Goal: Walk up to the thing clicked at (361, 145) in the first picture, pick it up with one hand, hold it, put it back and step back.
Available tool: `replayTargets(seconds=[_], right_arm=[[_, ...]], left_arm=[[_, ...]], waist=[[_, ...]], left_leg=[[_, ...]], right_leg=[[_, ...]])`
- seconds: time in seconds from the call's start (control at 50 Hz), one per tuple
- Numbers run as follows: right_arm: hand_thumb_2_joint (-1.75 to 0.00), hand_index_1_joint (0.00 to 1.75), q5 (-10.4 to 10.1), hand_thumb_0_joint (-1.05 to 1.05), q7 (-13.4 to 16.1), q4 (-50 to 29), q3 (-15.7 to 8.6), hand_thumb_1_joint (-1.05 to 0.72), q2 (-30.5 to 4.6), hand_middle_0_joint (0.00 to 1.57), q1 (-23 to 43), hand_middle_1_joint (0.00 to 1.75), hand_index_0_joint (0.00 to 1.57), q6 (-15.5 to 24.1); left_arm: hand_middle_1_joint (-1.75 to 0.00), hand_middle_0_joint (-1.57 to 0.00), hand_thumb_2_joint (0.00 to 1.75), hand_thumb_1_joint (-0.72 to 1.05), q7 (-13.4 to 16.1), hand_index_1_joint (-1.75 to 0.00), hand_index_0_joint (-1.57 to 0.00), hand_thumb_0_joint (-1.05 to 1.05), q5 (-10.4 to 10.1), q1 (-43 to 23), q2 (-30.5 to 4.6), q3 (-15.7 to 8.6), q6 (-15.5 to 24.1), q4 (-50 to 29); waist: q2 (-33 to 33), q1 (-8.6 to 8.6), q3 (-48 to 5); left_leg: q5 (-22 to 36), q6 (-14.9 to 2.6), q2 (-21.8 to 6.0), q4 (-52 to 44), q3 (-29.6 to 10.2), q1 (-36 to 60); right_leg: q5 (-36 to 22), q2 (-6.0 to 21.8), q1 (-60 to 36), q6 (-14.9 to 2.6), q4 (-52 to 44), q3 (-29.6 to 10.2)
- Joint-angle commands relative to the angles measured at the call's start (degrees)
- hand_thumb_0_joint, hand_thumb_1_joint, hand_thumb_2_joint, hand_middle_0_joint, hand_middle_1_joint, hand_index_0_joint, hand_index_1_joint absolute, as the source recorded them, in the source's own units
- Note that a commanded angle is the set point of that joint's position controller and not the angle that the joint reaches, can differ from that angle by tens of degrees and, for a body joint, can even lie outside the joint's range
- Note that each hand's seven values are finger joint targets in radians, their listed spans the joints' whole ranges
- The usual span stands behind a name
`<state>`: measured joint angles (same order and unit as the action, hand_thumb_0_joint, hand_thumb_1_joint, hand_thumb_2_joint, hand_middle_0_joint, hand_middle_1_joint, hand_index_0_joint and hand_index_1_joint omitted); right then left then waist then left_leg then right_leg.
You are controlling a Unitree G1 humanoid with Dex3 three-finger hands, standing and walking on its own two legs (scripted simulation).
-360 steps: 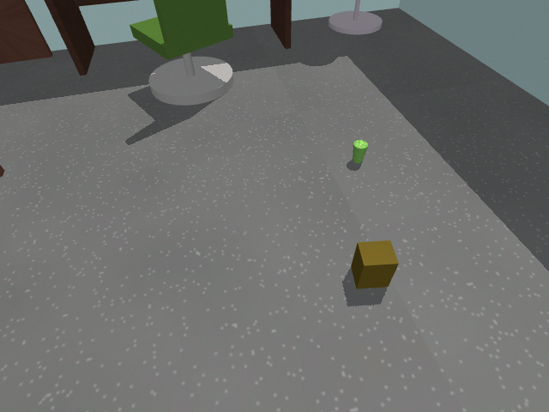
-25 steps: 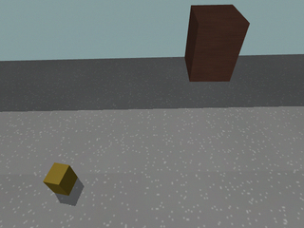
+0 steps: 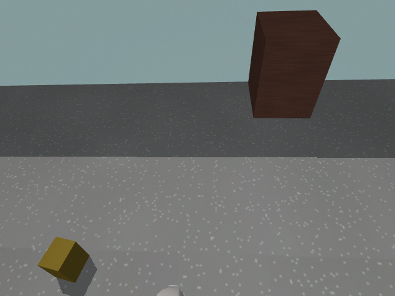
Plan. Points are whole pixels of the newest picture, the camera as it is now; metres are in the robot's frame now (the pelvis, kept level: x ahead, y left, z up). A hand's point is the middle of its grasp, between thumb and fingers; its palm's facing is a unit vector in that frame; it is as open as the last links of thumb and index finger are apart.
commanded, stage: walk up
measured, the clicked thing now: out of the picture +0.69 +1.41 -0.72
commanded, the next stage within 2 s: none
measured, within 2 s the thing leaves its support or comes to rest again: neither
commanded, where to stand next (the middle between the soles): +1.14 +0.02 m, yaw -2 degrees
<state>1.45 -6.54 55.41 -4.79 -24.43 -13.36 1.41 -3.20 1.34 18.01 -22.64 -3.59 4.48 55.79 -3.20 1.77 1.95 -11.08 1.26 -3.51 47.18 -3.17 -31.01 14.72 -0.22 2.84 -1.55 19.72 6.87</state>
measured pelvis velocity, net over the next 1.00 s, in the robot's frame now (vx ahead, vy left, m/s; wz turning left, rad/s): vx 0.52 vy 0.03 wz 0.00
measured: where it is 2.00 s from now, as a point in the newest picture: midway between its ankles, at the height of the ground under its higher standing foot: (208, 182)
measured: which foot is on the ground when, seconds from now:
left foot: up 0.00-0.12, down 0.14-0.58, up 0.60-0.94, down 0.96-1.00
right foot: down 0.00-0.18, up 0.20-0.54, down 0.56-1.00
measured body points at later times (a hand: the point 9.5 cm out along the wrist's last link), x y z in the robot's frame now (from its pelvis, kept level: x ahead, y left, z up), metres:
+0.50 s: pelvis +0.27 +0.02 -0.01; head +0.28 +0.02 +0.44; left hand +0.37 +0.35 -0.11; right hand +0.30 -0.30 -0.12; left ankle +0.21 +0.16 -0.74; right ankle +0.40 -0.13 -0.72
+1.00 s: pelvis +0.52 +0.03 -0.03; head +0.54 +0.05 +0.42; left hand +0.53 +0.36 -0.15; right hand +0.64 -0.29 -0.11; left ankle +0.63 +0.14 -0.74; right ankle +0.43 -0.12 -0.73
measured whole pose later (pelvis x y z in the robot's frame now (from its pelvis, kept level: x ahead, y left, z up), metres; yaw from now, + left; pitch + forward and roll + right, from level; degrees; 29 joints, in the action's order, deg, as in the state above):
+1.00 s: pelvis +0.52 +0.03 -0.03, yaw +0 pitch -2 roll -1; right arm 1.6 -5.4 49.9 -4.4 -24.2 -11.7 4.3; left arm -2.7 1.0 20.9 -25.3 -2.3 3.9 51.8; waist 1.0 2.5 4.1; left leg -8.9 -1.8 -2.9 35.9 4.6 -24.6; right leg 26.6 5.4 7.8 -0.6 40.2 4.5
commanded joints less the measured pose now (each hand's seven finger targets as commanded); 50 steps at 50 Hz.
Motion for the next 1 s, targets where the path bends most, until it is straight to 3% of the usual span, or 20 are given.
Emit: replayTargets(seconds=[0.0, 0.06, 0.12, 0.14, 0.16, 0.18, 0.26, 0.36, 0.44, 0.52, 0.54, 0.56, 0.58, 0.6, 0.7, 0.84, 0.92, 0.94, 0.96, 0.98], right_arm=[[-0.9, 0.3, 0.22, 0.0, 0.2, -7.2, -2.49, -0.9, -10.05, 0.2, 6.41, 0.3, 0.2, 1.55], [-0.9, 0.3, 0.19, 0.0, 0.26, -7.87, -2.8, -0.9, -9.51, 0.2, 7.97, 0.3, 0.2, 2.09], [-0.9, 0.3, 1.06, 0.0, 1.96, -3.61, -4.61, -0.9, -12.67, 0.2, -7.78, 0.3, 0.2, 2.93], [-0.9, 0.3, 1.95, 0.0, 2.88, -2.69, -6.24, -0.9, -17.12, 0.2, -15.15, 0.3, 0.2, 3.25], [-0.9, 0.3, 0.6, 0.0, 3.27, -4.81, -7.01, -0.9, -21.55, 0.2, -14.85, 0.3, 0.2, 3.59], [-0.9, 0.3, -1.67, 0.0, 3.34, -5.69, -7.38, -0.9, -21.31, 0.2, -11.61, 0.3, 0.2, 3.45], [-0.9, 0.3, -1.72, 0.0, 4.12, -8.41, -3.42, -0.9, -13.59, 0.2, -2.04, 0.3, 0.2, 4.1], [-0.9, 0.3, -1.08, 0.0, 3.63, -9.77, -3.42, -0.9, -15.13, 0.2, -2.2, 0.3, 0.2, 5.06], [-0.9, 0.3, -1.33, 0.0, 3.24, -10.22, -3.29, -0.9, -15.06, 0.2, -1.08, 0.3, 0.2, 4.87], [-0.9, 0.3, -1.07, 0.0, 3.84, -10.88, -2.15, -0.9, -12.75, 0.2, 0.28, 0.3, 0.2, 4.18], [-0.9, 0.3, -0.84, 0.0, 3.75, -10.68, -1.14, -0.9, -10.17, 0.2, -2.32, 0.3, 0.2, 4.11], [-0.9, 0.3, -0.99, 0.0, 3.69, -11.54, 0.23, -0.9, -6.37, 0.2, -4.12, 0.3, 0.2, 3.95], [-0.9, 0.3, -1.42, 0.0, 4.22, -11.29, -1.0, -0.9, -11.33, 0.2, -2.67, 0.3, 0.2, 3.65], [-0.9, 0.3, -1.49, 0.0, 4.78, -9.65, -1.44, -0.9, -13.09, 0.2, -1.74, 0.3, 0.2, 3.13], [-0.9, 0.3, -1.51, 0.0, 3.22, -6.2, -1.33, -0.9, -10.89, 0.2, -5.75, 0.3, 0.2, 2.48], [-0.9, 0.3, -0.51, 0.0, 1.52, -9.77, -1.93, -0.9, -9.18, 0.2, 3.21, 0.3, 0.2, 2.89], [-0.9, 0.3, -0.38, 0.0, 1.87, -7.43, -3.1, -0.9, -10.66, 0.2, -3.44, 0.3, 0.2, 3.54], [-0.9, 0.3, -0.04, 0.0, 2.57, -5.31, -4.3, -0.9, -13.38, 0.2, -10.69, 0.3, 0.2, 3.84], [-0.9, 0.3, 0.96, 0.0, 3.53, -4.93, -5.66, -0.9, -18.21, 0.2, -16.82, 0.3, 0.2, 4.13], [-0.9, 0.3, -0.84, 0.0, 3.86, -7.4, -5.86, -0.9, -20.97, 0.2, -14.0, 0.3, 0.2, 4.34]], left_arm=[[-0.3, -0.2, 0.9, 0.9, 1.07, -0.3, -0.2, 0.0, -0.31, -4.6, -17.91, -5.14, 2.4, -6.2], [-0.3, -0.2, 0.9, 0.9, 0.94, -0.3, -0.2, 0.0, -0.32, -2.99, -17.59, -4.52, 1.89, -5.99], [-0.3, -0.2, 0.9, 0.9, 1.24, -0.3, -0.2, 0.0, -0.77, -2.31, -14.84, -2.95, 1.13, -6.93], [-0.3, -0.2, 0.9, 0.9, 1.55, -0.3, -0.2, 0.0, -1.39, 1.05, -10.94, -1.66, 0.68, -7.57], [-0.3, -0.2, 0.9, 0.9, 1.58, -0.3, -0.2, 0.0, -2.31, 1.13, -10.38, -1.8, 0.87, -8.71], [-0.3, -0.2, 0.9, 0.9, 2.08, -0.3, -0.2, 0.0, -1.49, -3.4, -15.74, -2.13, 0.91, -8.3], [-0.3, -0.2, 0.9, 0.9, 0.56, -0.3, -0.2, 0.0, -2.11, 1.38, -13.86, -1.69, 0.62, -5.19], [-0.3, -0.2, 0.9, 0.9, -1.5, -0.3, -0.2, 0.0, -0.73, -4.44, -12.34, -1.78, 0.11, -7.15], [-0.3, -0.2, 0.9, 0.9, -2.14, -0.3, -0.2, 0.0, -0.68, -7.18, -11.61, -2.48, 0.41, -7.0], [-0.3, -0.2, 0.9, 0.9, -1.14, -0.3, -0.2, 0.0, -0.55, 1.57, -14.09, -4.06, 0.93, -3.76], [-0.3, -0.2, 0.9, 0.9, -0.33, -0.3, -0.2, 0.0, -0.33, 7.7, -16.88, -5.34, 1.44, -2.6], [-0.3, -0.2, 0.9, 0.9, 0.74, -0.3, -0.2, 0.0, -0.14, 12.13, -21.98, -6.51, 1.98, -3.18], [-0.3, -0.2, 0.9, 0.9, 0.88, -0.3, -0.2, 0.0, -1.1, 10.69, -24.03, -5.99, 1.99, -4.14], [-0.3, -0.2, 0.9, 0.9, 1.11, -0.3, -0.2, 0.0, -1.93, 5.91, -22.83, -5.56, 1.94, -5.59], [-0.3, -0.2, 0.9, 0.9, 1.57, -0.3, -0.2, 0.0, -1.54, -1.63, -16.2, -3.58, 2.43, -8.09], [-0.3, -0.2, 0.9, 0.9, 1.23, -0.3, -0.2, 0.0, -0.86, -0.53, -17.56, -3.79, 2.71, -9.77], [-0.3, -0.2, 0.9, 0.9, 1.14, -0.3, -0.2, 0.0, -0.92, -2.05, -16.65, -2.87, 1.88, -10.07], [-0.3, -0.2, 0.9, 0.9, 1.18, -0.3, -0.2, 0.0, -0.61, -0.78, -13.92, -1.77, 1.79, -10.07], [-0.3, -0.2, 0.9, 0.9, 1.33, -0.3, -0.2, 0.0, -1.24, 1.15, -9.52, -0.4, 1.58, -10.9], [-0.3, -0.2, 0.9, 0.9, 1.91, -0.3, -0.2, 0.0, -1.92, 2.68, -12.04, -1.26, 1.12, -10.34]], waist=[[7.25, 0.19, 4.61], [6.73, 0.63, 3.02], [-2.1, -6.92, -5.77], [-12.35, -9.73, -10.33], [-16.78, -9.09, -11.09], [-6.03, -8.98, -10.24], [-4.3, -2.43, -0.56], [-5.54, -3.6, 2.4], [-4.85, -2.85, 1.6], [3.74, 3.26, -3.17], [13.08, 6.2, -6.64], [23.93, 6.83, -6.89], [18.95, 6.2, -6.16], [11.43, 4.17, -2.66], [11.85, -1.28, -0.08], [9.7, 0.87, 0.47], [5.04, -4.53, -2.06], [-2.45, -7.98, -5.93], [-15.51, -10.05, -9.11], [-13.05, -8.15, -8.0]], left_leg=[[4.03, -0.74, -4.12, -10.13, 2.29, -0.74], [3.18, -2.35, -2.84, -14.44, 6.0, 6.4], [-1.68, -5.6, 2.56, -18.03, 9.61, 30.14], [-13.64, -10.04, -6.63, -22.37, -5.19, 41.68], [-18.52, -16.27, -20.31, -33.07, -36.29, 45.87], [-20.65, -18.8, -21.92, -34.38, -36.38, 40.47], [-5.95, -12.75, -13.85, -33.5, -6.89, 23.05], [-6.73, -15.13, -13.95, -36.26, -1.17, 21.03], [-7.83, -12.14, -11.41, -34.02, 2.38, 18.64], [-2.02, -8.93, -8.21, -15.92, 6.64, 11.16], [-1.68, -7.45, -3.64, 1.34, 9.89, 6.33], [-17.81, -4.77, 3.17, 16.94, 8.75, -3.89], [-20.03, -3.79, 4.47, 22.93, 4.15, -9.56], [-16.16, -3.58, 0.52, 24.88, -2.12, -8.78], [-8.14, -2.23, -2.64, 10.4, 0.08, -0.32], [1.84, -1.79, -2.18, -10.03, 5.31, 5.78], [1.51, -3.43, 1.72, -15.07, 9.35, 23.97], [-3.42, -5.41, 1.43, -15.58, 6.59, 33.78], [-14.29, -9.44, -11.19, -23.35, -12.68, 40.21], [-22.18, -14.21, -21.58, -34.67, -36.07, 38.69]], right_leg=[[9.59, 14.72, 2.6, -8.24, -11.58, -9.42], [-2.81, 14.78, 1.45, -8.32, -6.13, -7.36], [-21.52, 9.33, 8.17, -5.68, 21.35, -0.94], [-11.59, 4.49, 21.16, -2.98, 40.32, 1.03], [15.1, -5.62, 35.91, -1.19, 49.25, -5.0], [14.89, -0.05, 35.26, -2.19, 53.17, -13.23], [4.4, 6.14, 29.18, -0.64, 41.71, -11.96], [0.13, 7.64, 28.22, 1.86, 24.44, -6.94], [-9.58, 5.66, 20.1, 0.66, 15.23, -3.96], [-5.44, 3.02, 0.2, -0.6, 13.6, -2.39], [4.61, 5.06, -8.41, -1.89, 8.25, -6.89], [12.8, 18.26, -12.24, -4.6, 0.02, -30.17], [12.45, 25.32, -11.29, -11.13, -7.25, -47.85], [10.9, 24.88, -5.24, -11.55, -6.53, -43.27], [-7.35, 15.88, 5.81, -11.18, -4.74, -16.7], [-2.6, 15.43, 8.37, -10.32, -3.36, -10.61], [-6.97, 12.3, 16.17, -7.52, 8.77, -5.82], [-10.9, 9.69, 20.73, -5.86, 22.9, -3.65], [0.42, 3.54, 30.05, -2.49, 42.01, -1.48], [15.45, -2.27, 37.79, -1.61, 48.98, -6.45]])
